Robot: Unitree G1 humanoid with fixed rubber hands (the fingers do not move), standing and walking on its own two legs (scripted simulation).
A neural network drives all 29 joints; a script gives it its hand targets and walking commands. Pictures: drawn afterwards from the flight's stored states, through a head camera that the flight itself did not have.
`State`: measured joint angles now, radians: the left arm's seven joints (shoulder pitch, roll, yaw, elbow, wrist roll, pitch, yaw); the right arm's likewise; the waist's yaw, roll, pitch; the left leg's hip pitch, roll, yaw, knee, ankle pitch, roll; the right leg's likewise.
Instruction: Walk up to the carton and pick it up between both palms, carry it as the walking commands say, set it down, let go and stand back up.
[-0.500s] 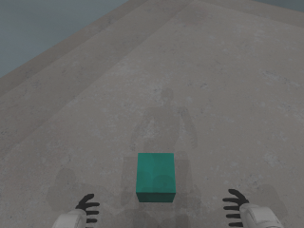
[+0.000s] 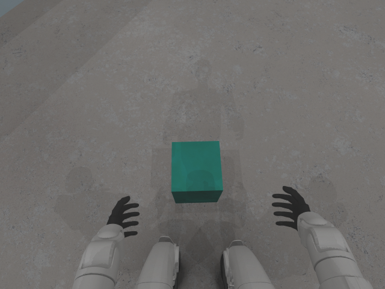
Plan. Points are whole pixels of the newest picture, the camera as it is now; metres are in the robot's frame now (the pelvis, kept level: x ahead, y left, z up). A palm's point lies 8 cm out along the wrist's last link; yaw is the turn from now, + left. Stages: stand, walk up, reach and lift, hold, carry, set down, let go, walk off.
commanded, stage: reach and lift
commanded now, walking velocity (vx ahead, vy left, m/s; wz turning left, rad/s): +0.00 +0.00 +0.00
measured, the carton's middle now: (195, 174) +0.51 +0.01 -0.58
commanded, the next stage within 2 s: none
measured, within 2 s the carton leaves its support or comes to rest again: neither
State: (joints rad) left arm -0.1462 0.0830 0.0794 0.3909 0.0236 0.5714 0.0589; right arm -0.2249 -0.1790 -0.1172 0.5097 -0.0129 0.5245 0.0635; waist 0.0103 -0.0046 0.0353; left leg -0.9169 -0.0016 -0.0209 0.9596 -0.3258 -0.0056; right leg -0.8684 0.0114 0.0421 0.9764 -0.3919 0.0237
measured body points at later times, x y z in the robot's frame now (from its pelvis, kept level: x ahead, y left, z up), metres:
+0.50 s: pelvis -0.02 +0.00 -0.03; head +0.22 +0.00 +0.35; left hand +0.40 +0.18 -0.14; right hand +0.42 -0.18 -0.14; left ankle +0.07 +0.12 -0.67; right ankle +0.04 -0.14 -0.67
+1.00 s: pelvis +0.00 -0.01 -0.04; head +0.32 +0.00 +0.28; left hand +0.51 +0.19 -0.16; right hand +0.53 -0.18 -0.16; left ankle +0.07 +0.12 -0.67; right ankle +0.04 -0.14 -0.67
